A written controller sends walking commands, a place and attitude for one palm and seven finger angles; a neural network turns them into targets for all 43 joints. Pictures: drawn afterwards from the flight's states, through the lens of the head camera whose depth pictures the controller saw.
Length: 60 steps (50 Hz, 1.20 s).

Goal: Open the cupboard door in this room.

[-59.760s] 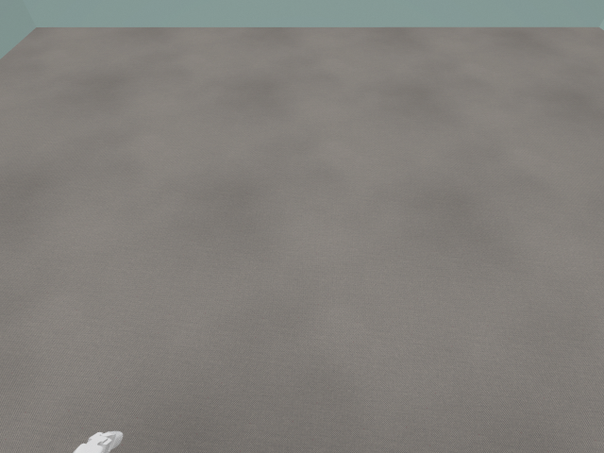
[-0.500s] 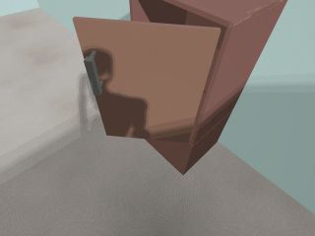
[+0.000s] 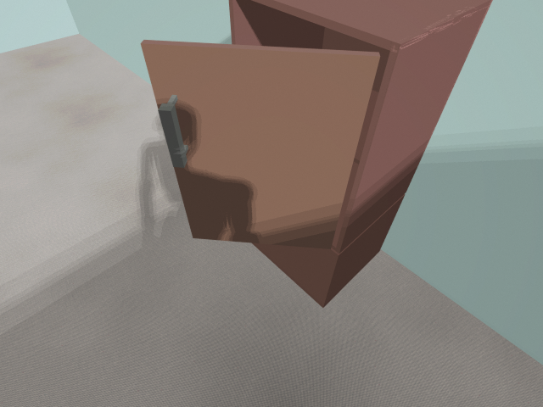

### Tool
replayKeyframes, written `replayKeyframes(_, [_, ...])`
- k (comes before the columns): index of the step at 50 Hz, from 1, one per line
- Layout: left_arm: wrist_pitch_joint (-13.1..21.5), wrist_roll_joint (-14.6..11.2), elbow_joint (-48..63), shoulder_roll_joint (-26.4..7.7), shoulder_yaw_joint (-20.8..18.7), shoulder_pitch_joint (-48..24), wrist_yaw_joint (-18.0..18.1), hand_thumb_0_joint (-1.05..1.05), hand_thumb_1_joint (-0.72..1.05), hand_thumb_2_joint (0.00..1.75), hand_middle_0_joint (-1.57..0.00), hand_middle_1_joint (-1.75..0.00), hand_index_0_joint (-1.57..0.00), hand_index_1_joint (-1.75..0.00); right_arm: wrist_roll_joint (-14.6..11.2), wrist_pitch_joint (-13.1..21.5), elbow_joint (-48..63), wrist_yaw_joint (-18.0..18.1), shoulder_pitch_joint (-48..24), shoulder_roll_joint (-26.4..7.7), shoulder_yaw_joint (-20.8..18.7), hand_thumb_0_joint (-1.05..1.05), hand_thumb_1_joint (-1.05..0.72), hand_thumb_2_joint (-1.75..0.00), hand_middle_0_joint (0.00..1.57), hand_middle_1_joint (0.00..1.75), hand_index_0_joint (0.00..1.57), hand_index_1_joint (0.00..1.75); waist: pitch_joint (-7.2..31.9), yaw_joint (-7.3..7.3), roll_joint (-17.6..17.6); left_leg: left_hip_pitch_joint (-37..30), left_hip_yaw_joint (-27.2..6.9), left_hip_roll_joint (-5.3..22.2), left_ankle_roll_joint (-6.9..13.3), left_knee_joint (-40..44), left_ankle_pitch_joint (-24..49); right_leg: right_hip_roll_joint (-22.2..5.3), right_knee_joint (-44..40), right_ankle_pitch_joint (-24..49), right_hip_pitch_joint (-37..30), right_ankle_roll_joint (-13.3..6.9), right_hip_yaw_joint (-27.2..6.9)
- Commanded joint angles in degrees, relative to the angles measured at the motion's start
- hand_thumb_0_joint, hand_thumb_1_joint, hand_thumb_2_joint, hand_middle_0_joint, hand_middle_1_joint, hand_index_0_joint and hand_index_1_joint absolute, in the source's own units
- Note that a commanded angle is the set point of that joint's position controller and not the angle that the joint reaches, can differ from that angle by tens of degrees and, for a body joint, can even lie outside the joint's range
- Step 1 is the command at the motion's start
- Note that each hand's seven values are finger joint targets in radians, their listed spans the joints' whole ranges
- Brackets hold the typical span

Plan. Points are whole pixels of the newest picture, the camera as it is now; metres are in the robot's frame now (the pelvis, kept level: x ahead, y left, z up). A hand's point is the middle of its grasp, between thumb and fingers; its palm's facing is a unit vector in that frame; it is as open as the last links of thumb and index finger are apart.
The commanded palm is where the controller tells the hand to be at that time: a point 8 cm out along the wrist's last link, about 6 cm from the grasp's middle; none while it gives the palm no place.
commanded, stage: shuffle to correct the standing spot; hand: left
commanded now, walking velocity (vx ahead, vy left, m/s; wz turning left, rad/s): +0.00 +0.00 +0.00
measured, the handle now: (176, 131) +0.62 +0.25 +0.06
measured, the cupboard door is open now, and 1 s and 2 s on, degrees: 41 41 41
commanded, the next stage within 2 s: come to a stop and stand still in 0.44 s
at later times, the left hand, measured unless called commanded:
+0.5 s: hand out of the picture +0.01 +0.20 -0.19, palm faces +0.03 -0.99 -0.16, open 7.4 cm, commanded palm none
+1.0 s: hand out of the picture +0.09 +0.22 -0.18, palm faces +0.05 -0.98 -0.19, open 7.4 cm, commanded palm none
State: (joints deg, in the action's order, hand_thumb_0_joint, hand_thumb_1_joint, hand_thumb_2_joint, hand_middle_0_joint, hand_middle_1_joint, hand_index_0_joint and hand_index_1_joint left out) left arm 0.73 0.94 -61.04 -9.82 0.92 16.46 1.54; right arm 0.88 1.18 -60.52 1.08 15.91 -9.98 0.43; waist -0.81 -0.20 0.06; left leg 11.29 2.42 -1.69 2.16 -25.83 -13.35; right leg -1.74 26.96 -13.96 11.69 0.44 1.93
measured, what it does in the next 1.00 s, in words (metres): lifts its right foot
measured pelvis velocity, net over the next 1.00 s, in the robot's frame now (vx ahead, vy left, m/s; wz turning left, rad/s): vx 0.04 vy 0.04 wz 0.02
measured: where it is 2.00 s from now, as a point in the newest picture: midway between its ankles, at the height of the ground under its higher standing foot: outside the picture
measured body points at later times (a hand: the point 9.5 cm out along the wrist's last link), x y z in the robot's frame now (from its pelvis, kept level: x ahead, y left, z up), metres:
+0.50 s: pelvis +0.03 +0.03 -0.01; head +0.04 +0.05 +0.44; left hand +0.01 +0.25 -0.17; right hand +0.00 -0.20 -0.15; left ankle +0.01 +0.09 -0.74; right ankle +0.01 -0.10 -0.72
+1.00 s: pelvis +0.04 +0.04 +0.00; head +0.06 +0.05 +0.45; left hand +0.09 +0.27 -0.16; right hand +0.04 -0.18 -0.16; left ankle +0.01 +0.09 -0.74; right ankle +0.04 -0.10 -0.73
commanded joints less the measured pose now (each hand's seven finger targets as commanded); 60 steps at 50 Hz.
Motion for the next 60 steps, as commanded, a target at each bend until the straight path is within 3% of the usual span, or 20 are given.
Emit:
replayKeyframes(1, [0.8, -0.2, 1.8, -6.4, -1.2, 2.6, 0.4, 0.0, 0.9, 0.9, -0.2, -0.3, -0.2, -0.3, -0.2, 1.2, 1.4, 0.3, 1.4, -6.9, -1.0, 0.0, -0.9, -0.9, 0.2, 0.3, 0.2, 0.3, -2.0, 0.14, 0.7, 2.7, -7.0, 6.9, 0.0, 6.9, 2.5, -4.4, -5.4, 2.6, -0.3, -2.5, -5.5])
replayKeyframes(8, [0.5, 0.1, 1.0, -6.6, -1.3, 4.1, 0.5, 0.0, 0.9, 0.9, -0.2, -0.3, -0.2, -0.3, 0.0, 0.2, -0.1, -0.1, 2.4, -5.8, -0.6, 0.0, -0.9, -0.9, 0.2, 0.3, 0.2, 0.3, -3.4, -0.24, 1.3, 4.5, -4.8, 5.0, -0.5, 4.6, -4.8, -5.7, -7.0, -7.0, 0.4, -3.4, -7.3])
replayKeyframes(14, [0.0, 0.3, 2.7, -9.1, -3.4, 5.3, 0.4, 0.0, 0.9, 0.9, -0.2, -0.3, -0.2, -0.3, 0.4, -0.6, 1.3, -0.6, 4.2, -4.4, -1.0, 0.0, -0.9, -0.9, 0.2, 0.3, 0.2, 0.3, -6.7, -0.35, 7.3, 8.2, -0.7, 1.9, -1.2, -4.1, -8.0, -11.5, -12.3, -19.4, 3.7, -7.0, -13.9])
replayKeyframes(17, [-0.3, 0.5, 3.7, -8.5, -3.9, 4.1, 0.4, 0.0, 0.9, 0.9, -0.2, -0.3, -0.2, -0.3, 0.3, -0.3, 1.0, -0.6, 6.8, -4.1, -1.1, 0.0, -0.9, -0.9, 0.2, 0.3, 0.2, 0.3, -7.4, 0.56, 2.7, 4.9, -1.9, 2.5, -0.7, -0.2, -6.7, -9.1, -7.7, -16.2, 6.4, -6.5, -9.6])
replayKeyframes(20, [-0.5, 0.9, 4.4, -4.0, -3.1, 3.9, 0.0, 0.0, 0.9, 0.9, -0.2, -0.3, -0.2, -0.3, 0.4, 0.4, 0.6, 0.0, 10.9, -7.9, -1.7, 0.0, -0.9, -0.9, 0.2, 0.3, 0.2, 0.3, -5.7, 1.21, -10.5, 0.8, -16.0, 12.3, 4.8, 10.6, -5.8, -0.2, 9.8, -11.0, 10.1, -2.8, 3.0])
replayKeyframes(23, [0.5, 0.6, 5.3, -2.1, -2.4, 0.8, -0.2, 0.0, 0.9, 0.9, -0.2, -0.3, -0.2, -0.3, 0.5, 0.9, 0.6, 0.6, 11.9, -6.7, -1.2, 0.0, -0.9, -0.9, 0.2, 0.3, 0.2, 0.3, -4.6, 1.2, -6.4, -6.8, -18.5, 15.7, 10.9, 7.9, 18.5, -0.8, 16.7, -16.8, 16.4, -3.0, 2.2])
replayKeyframes(27, [0.8, 0.2, 3.4, -1.4, -2.9, 5.1, -0.4, 0.0, 0.9, 0.9, -0.2, -0.3, -0.2, -0.3, -0.1, 1.2, 1.4, 0.9, 8.5, -6.0, -0.9, 0.0, -0.9, -0.9, 0.2, 0.3, 0.2, 0.3, -0.3, -1.87, -3.8, -0.9, -9.3, 10.8, 7.7, 2.1, 24.3, -1.1, 3.4, -4.0, 0.2, -2.8, 3.5])
replayKeyframes(28, [1.1, 0.2, 2.6, -2.4, -3.3, 7.3, -0.2, 0.0, 0.9, 0.9, -0.2, -0.3, -0.2, -0.3, -0.4, 1.4, 1.7, 0.9, 7.5, -5.6, -0.9, 0.0, -0.9, -0.9, 0.2, 0.3, 0.2, 0.3, -0.2, -2.85, -1.4, 5.0, -7.8, 9.3, 5.5, -0.1, 19.4, -3.4, 0.6, 1.1, -6.9, -3.7, 0.5])
replayKeyframes(30, [1.2, 0.1, 1.2, -6.7, -3.8, 10.8, 0.4, 0.0, 0.9, 0.9, -0.2, -0.3, -0.2, -0.3, -0.5, 1.6, 2.7, 0.8, 6.5, -2.8, -0.6, 0.0, -0.9, -0.9, 0.2, 0.3, 0.2, 0.3, -0.5, -3.0, 8.6, 15.9, -1.2, 2.3, -0.3, -6.5, 0.0, -16.5, -2.2, 18.1, -14.4, -9.6, -13.6])
replayKeyframes(32, [0.8, -0.2, 1.6, -6.9, -3.9, 6.6, 0.9, 0.0, 0.9, 0.9, -0.2, -0.3, -0.2, -0.3, -0.5, 0.3, 1.5, 1.1, 6.7, -1.1, -0.9, 0.0, -0.9, -0.9, 0.2, 0.3, 0.2, 0.3, -1.9, -0.61, 11.9, 8.8, -1.5, 3.2, -1.7, -4.9, -5.6, -18.1, -2.5, 24.2, -5.8, -11.8, -11.7])
replayKeyframes(33, [0.4, -0.2, 2.3, -5.6, -3.4, 3.2, 1.1, 0.0, 0.9, 0.9, -0.2, -0.3, -0.2, -0.3, -0.5, 0.2, 0.2, 1.0, 8.1, -0.3, -0.8, 0.0, -0.9, -0.9, 0.2, 0.3, 0.2, 0.3, -3.7, 0.98, 8.8, 3.5, -2.6, 4.5, -1.6, 1.5, 3.3, -13.8, 0.4, 23.5, -1.0, -8.6, -6.1])
replayKeyframes(35, [-0.7, -0.5, 3.2, -1.9, -2.3, 1.6, 1.6, 0.0, 0.9, 0.9, -0.2, -0.3, -0.2, -0.3, -0.2, 1.2, -1.9, 1.7, 10.9, -2.9, -1.0, 0.0, -0.9, -0.9, 0.2, 0.3, 0.2, 0.3, -4.0, 0.52, -4.9, -2.8, -9.0, 11.2, -1.6, 4.6, 46.1, -3.9, 7.1, 10.5, 1.6, -2.0, 1.0])
replayKeyframes(37, [-2.0, -0.6, 3.5, -3.3, -2.5, 1.9, 2.3, 0.0, 0.9, 0.9, -0.2, -0.3, -0.2, -0.3, -0.5, 0.9, -2.8, 2.8, 11.8, -4.3, -1.3, 0.0, -0.9, -0.9, 0.2, 0.3, 0.2, 0.3, -2.7, 0.41, -7.4, -14.1, -11.6, 15.9, -1.0, 3.8, 75.8, -0.7, 12.4, -11.6, 9.4, -0.7, 1.0])
replayKeyframes(43, [-2.1, -0.3, 4.9, -1.5, -3.0, -1.2, 1.5, 0.0, 0.9, 0.9, -0.2, -0.3, -0.2, -0.3, 0.1, 0.6, -0.7, 2.7, 5.6, -4.1, -2.2, 0.0, -0.9, -0.9, 0.2, 0.3, 0.2, 0.3, -0.8, 0.24, -2.6, -11.7, -10.6, 15.8, 7.6, 4.6, 53.0, -1.3, 12.8, -8.6, 7.9, -0.5, -1.5])
replayKeyframes(47, [-1.9, -0.1, 4.4, -1.5, -2.9, -0.9, 1.1, 0.0, 0.9, 0.9, -0.2, -0.3, -0.2, -0.3, 0.1, 0.7, -0.7, 2.3, 3.5, -3.5, -2.1, 0.0, -0.9, -0.9, 0.2, 0.3, 0.2, 0.3, -1.2, -0.61, -3.6, -5.8, -9.8, 13.9, 6.8, 5.9, 36.8, -1.6, 5.8, -3.8, 2.4, -0.5, -1.6])
replayKeyframes(48, [0.1, 0.3, 0.7, -4.9, -2.2, 4.5, 2.7, 0.0, 0.9, 0.9, -0.2, -0.3, -0.2, -0.3, -1.1, 0.7, 2.2, 1.3, 1.1, -9.2, -2.7, 0.0, -0.9, -0.9, 0.2, 0.3, 0.2, 0.3, 3.4, -1.35, -2.3, -9.7, -8.8, 13.1, 2.7, -5.2, 55.0, -2.2, 3.3, 3.2, 4.8, 0.1, -1.3])
replayKeyframes(50, [0.6, -0.3, 3.6, -4.7, -1.7, 2.5, 2.5, 0.0, 0.9, 0.9, -0.2, -0.3, -0.2, -0.3, -0.3, 1.2, 5.0, 1.0, 3.0, -4.5, -1.8, 0.0, -0.9, -0.9, 0.2, 0.3, 0.2, 0.3, 4.0, 0.22, -2.8, -1.8, -6.9, 8.2, -1.0, -2.7, 24.4, -4.9, 1.9, 10.6, -0.6, -4.0, -6.3])
replayKeyframes(52, [0.3, -0.3, 4.3, -5.3, -1.4, 0.1, 1.8, 0.0, 0.9, 0.9, -0.2, -0.3, -0.2, -0.3, 0.3, 1.4, 5.0, 1.1, 4.6, -4.5, -1.5, 0.0, -0.9, -0.9, 0.2, 0.3, 0.2, 0.3, 1.7, 0.7, -14.9, -1.7, -8.5, 9.0, -2.0, 1.8, 34.4, -2.3, 5.4, 6.0, 0.6, -3.3, -2.7])
replayKeyframes(55, [0.0, -0.5, 3.0, -4.1, -1.1, 1.3, 1.6, 0.0, 0.9, 0.9, -0.2, -0.3, -0.2, -0.3, -0.3, 0.9, 5.5, 1.3, 3.9, -6.4, -1.7, 0.0, -0.9, -0.9, 0.2, 0.3, 0.2, 0.3, 1.0, 0.28, -0.9, -2.8, -8.1, 9.7, 0.8, 1.9, 25.4, -1.3, 2.4, 2.7, 0.1, -2.7, -3.0])
replayKeyframes(60, [0.3, -0.1, 2.9, -6.0, -0.7, 1.0, 0.6, 0.0, 0.9, 0.9, -0.2, -0.3, -0.2, -0.3, -0.1, 0.1, 5.3, 0.1, 1.4, -6.2, -1.4, 0.0, -0.9, -0.9, 0.2, 0.3, 0.2, 0.3, -8.6, 0.75, 2.2, 4.7, -7.0, 6.0, 0.8, 7.9, -10.3, -3.3, -5.9, -9.5, 6.6, -3.8, -9.5])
